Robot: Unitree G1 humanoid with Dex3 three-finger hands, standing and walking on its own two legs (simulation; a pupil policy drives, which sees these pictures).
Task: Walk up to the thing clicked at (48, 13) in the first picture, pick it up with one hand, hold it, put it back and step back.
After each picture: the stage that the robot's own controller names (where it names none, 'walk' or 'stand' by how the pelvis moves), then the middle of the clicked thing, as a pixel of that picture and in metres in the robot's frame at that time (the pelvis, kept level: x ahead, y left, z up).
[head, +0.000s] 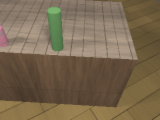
stand; (56, 31) +0.75 +0.15 -0.04
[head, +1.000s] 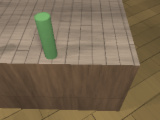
walk; (47, 38) +0.65 +0.20 -0.04
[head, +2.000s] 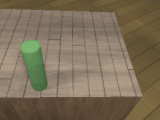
stand; (35, 68) +0.46 +0.19 -0.03
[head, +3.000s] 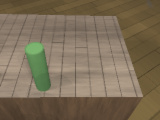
stand; (39, 69) +0.48 +0.19 -0.04
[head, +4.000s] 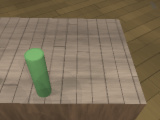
stand; (39, 75) +0.45 +0.19 -0.05
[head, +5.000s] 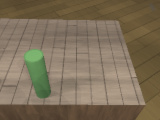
stand; (39, 76) +0.45 +0.19 -0.05
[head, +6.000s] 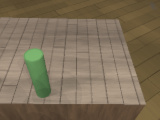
stand; (39, 75) +0.45 +0.19 -0.05
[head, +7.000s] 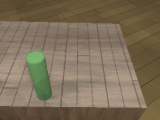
rise first; (40, 78) +0.44 +0.19 -0.04
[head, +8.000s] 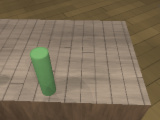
go down; (44, 73) +0.46 +0.19 -0.04
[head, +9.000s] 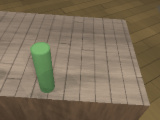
go down; (44, 70) +0.47 +0.17 -0.03
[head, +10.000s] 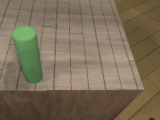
go down; (30, 58) +0.46 +0.17 +0.01
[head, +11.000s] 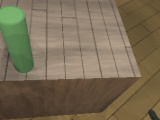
close in; (18, 45) +0.47 +0.17 +0.04
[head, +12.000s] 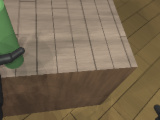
close; (3, 39) +0.48 +0.19 +0.06
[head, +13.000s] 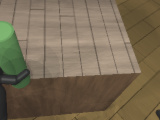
lift; (11, 60) +0.42 +0.19 +0.04
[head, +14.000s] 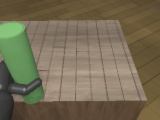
lift; (23, 68) +0.33 +0.17 +0.17
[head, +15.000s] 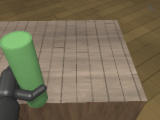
hold; (28, 75) +0.32 +0.16 +0.14
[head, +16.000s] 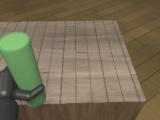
hold; (27, 75) +0.33 +0.16 +0.14
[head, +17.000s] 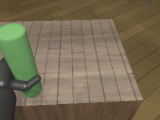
crouch; (23, 66) +0.36 +0.17 +0.14
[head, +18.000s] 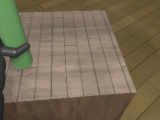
lower; (12, 34) +0.46 +0.19 +0.17
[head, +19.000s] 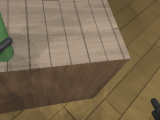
lower; out of the picture +0.51 +0.19 +0.06
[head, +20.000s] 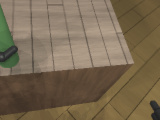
lower; out of the picture +0.49 +0.19 +0.06
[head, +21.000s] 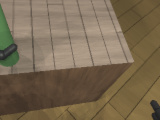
lower; out of the picture +0.49 +0.19 +0.06
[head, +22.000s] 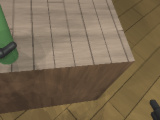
lower; out of the picture +0.50 +0.19 +0.06
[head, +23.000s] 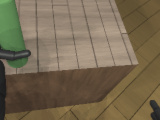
open; (9, 35) +0.49 +0.17 +0.06
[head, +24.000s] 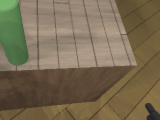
sink last; (11, 35) +0.48 +0.17 +0.05
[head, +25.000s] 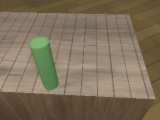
sink last; (45, 66) +0.47 +0.18 +0.01
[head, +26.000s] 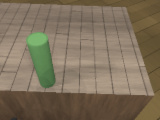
stand; (43, 63) +0.45 +0.17 +0.01
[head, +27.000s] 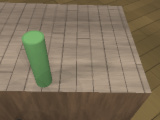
stand; (39, 62) +0.46 +0.17 +0.02
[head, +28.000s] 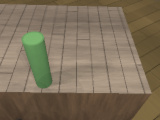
stand; (39, 63) +0.45 +0.17 +0.02
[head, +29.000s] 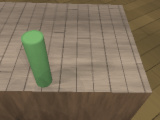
stand; (39, 62) +0.45 +0.17 +0.02
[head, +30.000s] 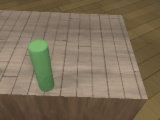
stand; (42, 68) +0.46 +0.17 -0.01
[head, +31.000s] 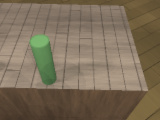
walk; (45, 62) +0.48 +0.17 -0.04
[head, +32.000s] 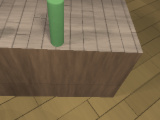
walk; (56, 23) +0.67 +0.13 -0.03
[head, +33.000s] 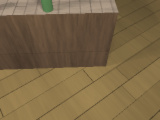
walk; out of the picture +0.99 +0.26 -0.01
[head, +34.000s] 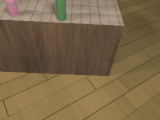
stand; (60, 2) +1.06 +0.17 -0.03
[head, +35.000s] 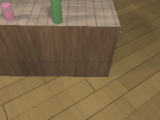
stand; (56, 5) +1.05 +0.18 -0.05
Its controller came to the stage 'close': yes
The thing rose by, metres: 0.20
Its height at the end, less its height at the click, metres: +0.00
